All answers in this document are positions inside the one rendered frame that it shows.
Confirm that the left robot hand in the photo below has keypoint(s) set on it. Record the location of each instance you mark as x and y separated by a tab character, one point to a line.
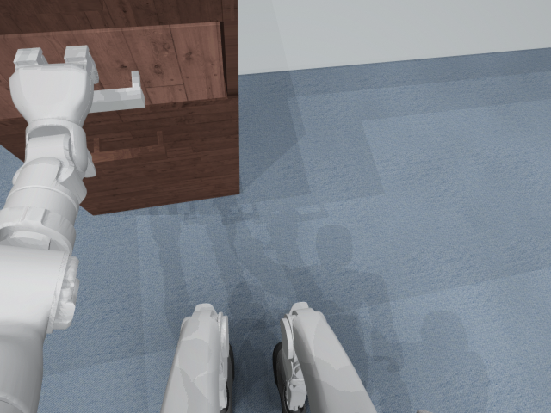
55	91

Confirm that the drawer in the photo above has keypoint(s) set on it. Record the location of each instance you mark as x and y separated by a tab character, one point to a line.
176	63

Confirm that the left robot forearm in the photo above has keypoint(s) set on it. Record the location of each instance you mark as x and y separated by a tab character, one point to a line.
41	208

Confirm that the right robot foot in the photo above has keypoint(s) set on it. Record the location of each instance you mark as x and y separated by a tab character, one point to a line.
280	380

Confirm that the cabinet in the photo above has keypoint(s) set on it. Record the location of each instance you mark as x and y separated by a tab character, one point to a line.
201	136

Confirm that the robot left upper arm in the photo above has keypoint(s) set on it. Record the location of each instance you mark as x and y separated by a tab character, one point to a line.
38	294

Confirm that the right robot shin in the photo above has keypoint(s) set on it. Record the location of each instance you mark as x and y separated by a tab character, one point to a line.
296	388

